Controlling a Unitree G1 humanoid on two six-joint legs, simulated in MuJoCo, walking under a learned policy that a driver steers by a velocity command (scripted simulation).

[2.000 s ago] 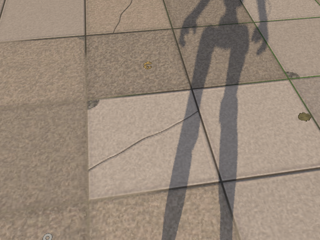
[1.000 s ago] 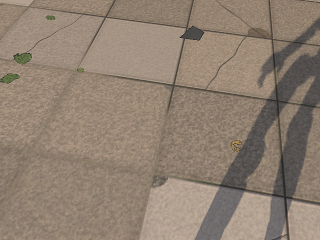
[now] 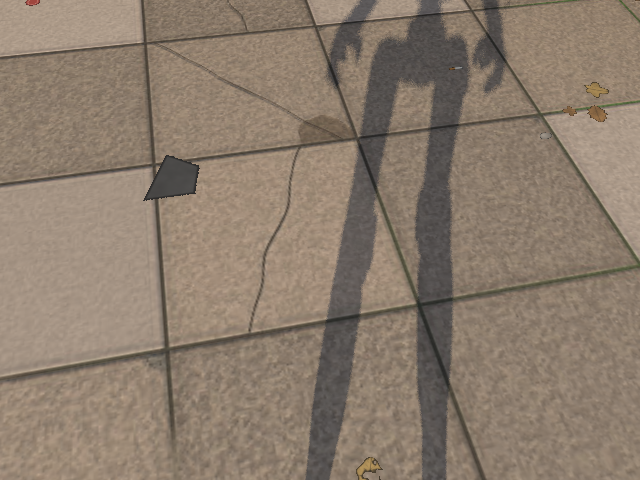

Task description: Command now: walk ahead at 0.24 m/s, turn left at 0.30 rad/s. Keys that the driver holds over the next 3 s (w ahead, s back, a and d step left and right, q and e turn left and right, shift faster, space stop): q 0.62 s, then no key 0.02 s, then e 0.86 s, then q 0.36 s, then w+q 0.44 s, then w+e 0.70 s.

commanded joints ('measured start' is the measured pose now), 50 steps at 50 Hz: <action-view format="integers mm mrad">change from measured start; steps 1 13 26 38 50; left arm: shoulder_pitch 26 -152 -112 -36 -37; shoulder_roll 69 92 124 11 90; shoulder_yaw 22 36 45 -7 45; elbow -73 -101 -66 -5 31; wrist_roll -1 -21 5 10 -41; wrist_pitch -2 1 48 44 105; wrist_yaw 12 -1 23 -25 19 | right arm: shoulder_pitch -2 -6 -12 -24 -125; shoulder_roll -165 -188 -128 -179 -124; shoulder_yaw -41 -62 -50 -29 -35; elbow -56 -79 -148 -158 -93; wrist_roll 1 22 21 -38 -18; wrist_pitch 2 106 146 137 102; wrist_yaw -19 -78 -66 -49 -83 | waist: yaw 34 10 23 53 -4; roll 119 173 -135 277 145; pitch -148 -124 -132 -156 -73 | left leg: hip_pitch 205 151 -248 241 255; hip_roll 259 197 97 439 386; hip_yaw -256 -414 -8 -290 -42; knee -73 12 636 -94 -84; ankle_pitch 757 291 -292 279 307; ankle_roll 191 104 -185 144 175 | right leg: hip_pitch -97 66 348 7 -82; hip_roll -28 49 -260 -75 -69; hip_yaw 17 63 97 -107 -25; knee -130 -600 -795 -487 -143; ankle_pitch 20 219 637 -143 -47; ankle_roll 41 42 -267 20 92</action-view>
